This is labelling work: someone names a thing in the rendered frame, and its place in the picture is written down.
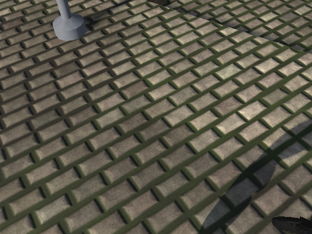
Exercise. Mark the right robot hand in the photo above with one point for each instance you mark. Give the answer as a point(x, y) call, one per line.
point(293, 225)

